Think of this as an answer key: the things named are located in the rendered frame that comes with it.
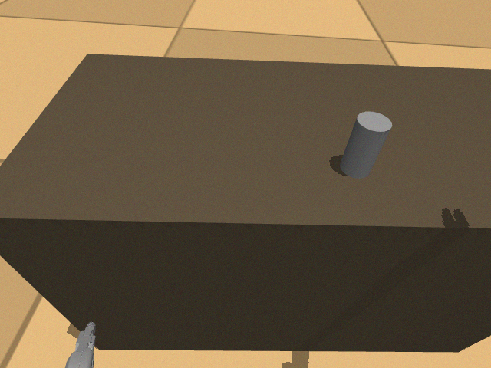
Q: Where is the left robot hand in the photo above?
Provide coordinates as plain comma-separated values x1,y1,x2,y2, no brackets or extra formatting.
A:
65,322,96,368

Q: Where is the can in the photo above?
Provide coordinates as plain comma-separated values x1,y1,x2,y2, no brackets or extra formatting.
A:
340,111,392,179

